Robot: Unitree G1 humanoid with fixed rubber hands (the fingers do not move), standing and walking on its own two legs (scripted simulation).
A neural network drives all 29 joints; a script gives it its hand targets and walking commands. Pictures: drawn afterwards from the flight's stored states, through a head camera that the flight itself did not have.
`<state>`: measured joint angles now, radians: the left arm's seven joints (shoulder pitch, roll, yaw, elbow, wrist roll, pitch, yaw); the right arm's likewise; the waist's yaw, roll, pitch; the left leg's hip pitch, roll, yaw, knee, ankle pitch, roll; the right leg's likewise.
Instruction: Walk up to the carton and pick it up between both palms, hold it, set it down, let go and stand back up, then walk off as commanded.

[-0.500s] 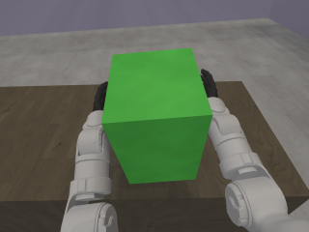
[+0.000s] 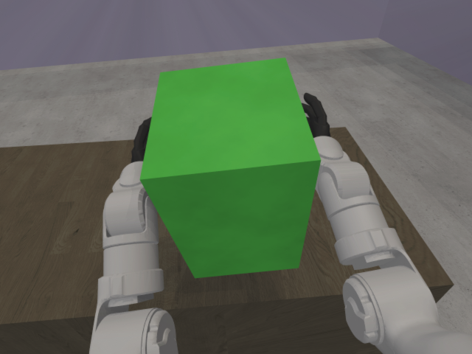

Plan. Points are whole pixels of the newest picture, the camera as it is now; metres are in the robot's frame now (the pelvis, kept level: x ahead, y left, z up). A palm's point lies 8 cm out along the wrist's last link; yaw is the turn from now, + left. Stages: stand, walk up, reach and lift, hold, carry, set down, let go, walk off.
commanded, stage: reach and lift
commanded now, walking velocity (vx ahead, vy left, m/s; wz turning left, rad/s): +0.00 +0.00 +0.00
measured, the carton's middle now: (235, 178) +0.35 +0.01 +0.17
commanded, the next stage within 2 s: hold in 0.60 s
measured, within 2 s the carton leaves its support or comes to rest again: neither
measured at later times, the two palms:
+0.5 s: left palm (142, 151) +0.38 +0.15 +0.21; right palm (313, 131) +0.40 -0.12 +0.22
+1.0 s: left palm (140, 146) +0.37 +0.14 +0.23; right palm (321, 122) +0.38 -0.13 +0.25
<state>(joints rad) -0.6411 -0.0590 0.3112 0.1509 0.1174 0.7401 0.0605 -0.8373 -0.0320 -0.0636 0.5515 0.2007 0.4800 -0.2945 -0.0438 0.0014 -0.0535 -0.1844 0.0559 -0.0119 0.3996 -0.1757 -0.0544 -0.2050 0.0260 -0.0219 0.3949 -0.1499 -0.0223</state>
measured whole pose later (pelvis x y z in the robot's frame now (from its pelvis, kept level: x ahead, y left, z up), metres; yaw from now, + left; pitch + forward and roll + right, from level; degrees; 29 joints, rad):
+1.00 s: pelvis +0.00 +0.00 +0.00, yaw +0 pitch -3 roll +0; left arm -0.77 -0.04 0.37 0.19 0.12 0.87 0.05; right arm -0.94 -0.04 -0.11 0.58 0.27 0.59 -0.34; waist -0.05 0.00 -0.10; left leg -0.19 0.06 -0.01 0.41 -0.18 -0.05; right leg -0.20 0.03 -0.02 0.39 -0.15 -0.02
